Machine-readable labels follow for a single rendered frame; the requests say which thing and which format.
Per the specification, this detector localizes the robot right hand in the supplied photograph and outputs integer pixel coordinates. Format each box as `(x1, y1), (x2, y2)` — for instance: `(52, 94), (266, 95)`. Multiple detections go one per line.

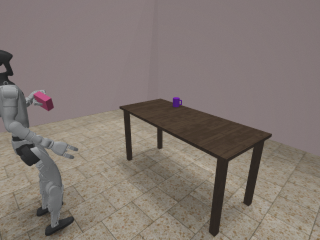
(51, 141), (78, 159)

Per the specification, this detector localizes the robot left hand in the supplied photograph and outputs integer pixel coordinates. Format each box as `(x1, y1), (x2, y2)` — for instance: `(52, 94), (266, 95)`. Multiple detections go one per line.
(28, 90), (46, 106)

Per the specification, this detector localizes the robot left forearm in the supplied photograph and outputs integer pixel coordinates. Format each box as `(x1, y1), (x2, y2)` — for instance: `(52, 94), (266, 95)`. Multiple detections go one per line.
(25, 97), (32, 107)

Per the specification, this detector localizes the right robot upper arm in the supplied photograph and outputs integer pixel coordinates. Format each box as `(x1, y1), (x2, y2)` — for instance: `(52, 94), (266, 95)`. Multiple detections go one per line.
(0, 86), (22, 133)

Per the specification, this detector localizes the robot right shin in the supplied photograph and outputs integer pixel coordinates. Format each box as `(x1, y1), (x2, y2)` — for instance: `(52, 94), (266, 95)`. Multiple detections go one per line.
(47, 184), (64, 227)

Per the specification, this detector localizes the robot right thigh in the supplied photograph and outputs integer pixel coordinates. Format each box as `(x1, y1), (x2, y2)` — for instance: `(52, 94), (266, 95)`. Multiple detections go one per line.
(20, 145), (62, 195)

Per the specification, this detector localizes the table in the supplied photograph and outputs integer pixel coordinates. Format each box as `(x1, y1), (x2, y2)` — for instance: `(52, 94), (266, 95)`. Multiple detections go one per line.
(119, 98), (272, 237)

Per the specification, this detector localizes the sponge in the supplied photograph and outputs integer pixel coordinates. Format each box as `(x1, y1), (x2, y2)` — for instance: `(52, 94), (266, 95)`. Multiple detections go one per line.
(33, 91), (54, 111)

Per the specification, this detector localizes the robot right forearm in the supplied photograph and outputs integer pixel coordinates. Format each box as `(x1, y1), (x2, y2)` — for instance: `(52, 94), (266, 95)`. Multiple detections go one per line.
(9, 122), (54, 149)

